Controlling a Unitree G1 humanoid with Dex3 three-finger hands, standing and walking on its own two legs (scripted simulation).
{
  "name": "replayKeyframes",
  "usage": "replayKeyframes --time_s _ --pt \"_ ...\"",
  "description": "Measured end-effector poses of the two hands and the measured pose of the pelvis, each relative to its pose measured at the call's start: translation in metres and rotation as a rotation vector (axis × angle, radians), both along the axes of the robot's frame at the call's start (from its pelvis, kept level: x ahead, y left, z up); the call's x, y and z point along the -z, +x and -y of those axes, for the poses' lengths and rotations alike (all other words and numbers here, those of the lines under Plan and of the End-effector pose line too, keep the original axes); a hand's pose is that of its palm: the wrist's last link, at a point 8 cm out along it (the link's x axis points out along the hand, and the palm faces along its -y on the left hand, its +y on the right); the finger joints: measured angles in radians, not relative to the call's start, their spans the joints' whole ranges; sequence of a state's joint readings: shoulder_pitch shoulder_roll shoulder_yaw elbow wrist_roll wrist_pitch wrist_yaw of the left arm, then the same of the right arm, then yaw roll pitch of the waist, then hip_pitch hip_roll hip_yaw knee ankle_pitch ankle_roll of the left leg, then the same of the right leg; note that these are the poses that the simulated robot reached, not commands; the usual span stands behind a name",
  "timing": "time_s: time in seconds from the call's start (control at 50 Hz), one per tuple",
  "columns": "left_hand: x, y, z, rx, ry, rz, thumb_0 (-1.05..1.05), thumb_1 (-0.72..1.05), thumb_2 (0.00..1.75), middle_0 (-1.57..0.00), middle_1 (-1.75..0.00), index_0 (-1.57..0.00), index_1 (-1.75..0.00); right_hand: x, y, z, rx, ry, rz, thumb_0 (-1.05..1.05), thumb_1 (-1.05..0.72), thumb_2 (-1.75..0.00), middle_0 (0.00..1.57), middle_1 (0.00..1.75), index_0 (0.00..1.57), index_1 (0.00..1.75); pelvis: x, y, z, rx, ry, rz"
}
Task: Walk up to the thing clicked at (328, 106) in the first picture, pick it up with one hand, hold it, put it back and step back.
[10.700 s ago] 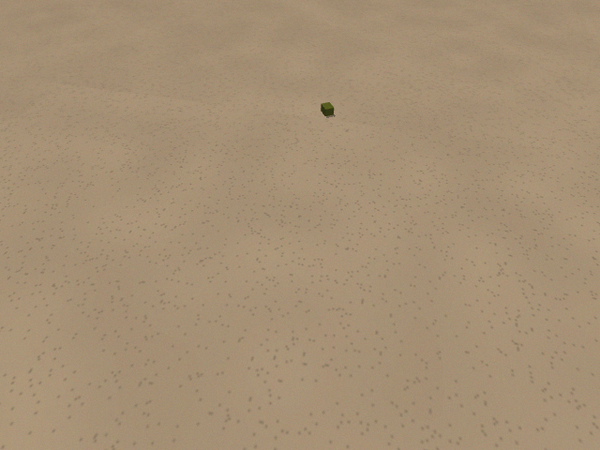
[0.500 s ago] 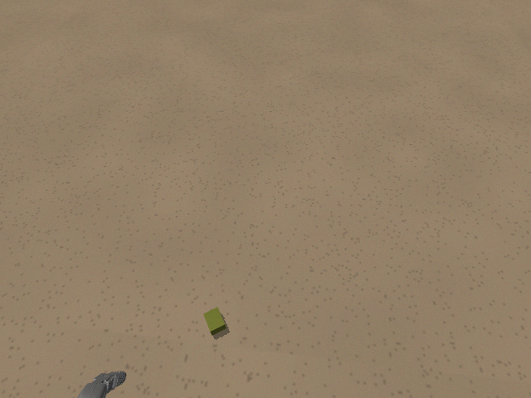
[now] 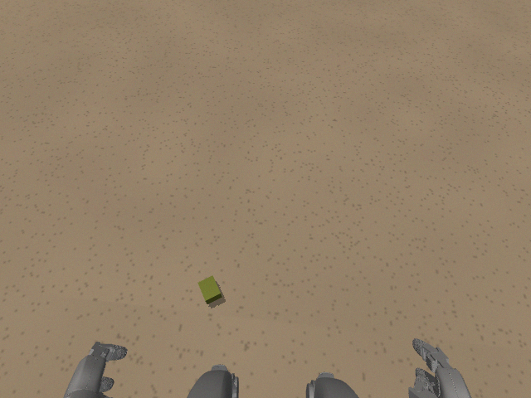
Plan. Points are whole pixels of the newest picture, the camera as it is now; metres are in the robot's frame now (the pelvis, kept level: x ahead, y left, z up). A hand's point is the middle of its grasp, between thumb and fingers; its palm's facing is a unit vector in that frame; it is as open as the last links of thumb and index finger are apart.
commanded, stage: rise first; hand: left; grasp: from above
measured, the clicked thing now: (210, 289) +0.47 +0.22 -0.69
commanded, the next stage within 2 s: none
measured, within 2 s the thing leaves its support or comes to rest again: neither
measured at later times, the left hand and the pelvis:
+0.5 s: hand (140, 349) +0.23 +0.29 -0.31, palm faces -0.34 -0.46 -0.82, open 14.2 cm; pelvis -0.04 +0.00 -0.15, yaw -1 degrees
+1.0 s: hand (168, 316) +0.33 +0.28 -0.46, palm faces -0.30 -0.24 -0.92, open 13.3 cm; pelvis -0.09 -0.01 -0.31, yaw -5 degrees
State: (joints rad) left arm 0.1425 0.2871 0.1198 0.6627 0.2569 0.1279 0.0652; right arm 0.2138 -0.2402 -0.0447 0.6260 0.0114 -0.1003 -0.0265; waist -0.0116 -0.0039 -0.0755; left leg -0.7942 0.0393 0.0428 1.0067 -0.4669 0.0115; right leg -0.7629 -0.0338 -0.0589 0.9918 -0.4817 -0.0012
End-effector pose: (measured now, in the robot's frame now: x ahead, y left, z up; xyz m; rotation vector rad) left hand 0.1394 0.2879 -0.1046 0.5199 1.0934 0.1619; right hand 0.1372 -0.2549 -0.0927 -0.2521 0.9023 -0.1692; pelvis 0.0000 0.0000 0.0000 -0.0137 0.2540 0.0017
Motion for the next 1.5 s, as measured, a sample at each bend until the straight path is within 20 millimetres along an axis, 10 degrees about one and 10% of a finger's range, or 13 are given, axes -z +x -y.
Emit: replayKeyframes --time_s 0.22,0.42,0.78,1.08,1.5 --pt "0.033 0.007 -0.007 0.101 0.106 -0.053 0.00 -0.57 0.98 -0.11 -1.06 -0.11 -1.05 0.021 0.027 -0.014 -0.052 -0.012 0.092 0.01 -0.95 -0.91 0.20 0.30 0.21 0.30 0.030 -0.002 -0.004 -0.006 -0.015 -0.088" --pt "0.115 0.064 -0.012 0.320 0.345 0.024 0.00 -0.55 0.99 -0.10 -1.03 -0.09 -1.04 0.120 0.022 0.000 -0.078 -0.030 0.023 0.01 -0.90 -0.90 0.20 0.30 0.21 0.30 0.114 -0.022 -0.004 0.001 -0.011 -0.255" --pt "0.243 0.158 -0.002 0.509 0.697 0.103 0.00 -0.49 0.97 -0.12 -1.10 -0.13 -1.08 0.298 -0.106 0.017 -0.037 0.006 -0.303 0.01 -0.91 -0.90 0.20 0.30 0.20 0.30 0.255 -0.081 0.012 0.030 -0.018 -0.364" --pt "0.315 0.204 0.003 0.427 0.682 0.104 0.00 -0.41 0.91 -0.15 -1.08 -0.18 -1.05 0.344 -0.181 0.015 -0.004 -0.004 -0.434 0.01 -0.90 -0.90 0.20 0.30 0.20 0.30 0.319 -0.093 0.002 0.060 -0.051 -0.366" --pt "0.379 0.247 0.012 0.488 0.664 0.090 0.00 -0.44 0.91 -0.14 -1.07 -0.17 -1.04 0.389 -0.200 0.007 -0.048 0.082 -0.532 0.00 -0.91 -0.90 0.20 0.30 0.20 0.30 0.367 -0.083 0.001 0.074 -0.055 -0.369"
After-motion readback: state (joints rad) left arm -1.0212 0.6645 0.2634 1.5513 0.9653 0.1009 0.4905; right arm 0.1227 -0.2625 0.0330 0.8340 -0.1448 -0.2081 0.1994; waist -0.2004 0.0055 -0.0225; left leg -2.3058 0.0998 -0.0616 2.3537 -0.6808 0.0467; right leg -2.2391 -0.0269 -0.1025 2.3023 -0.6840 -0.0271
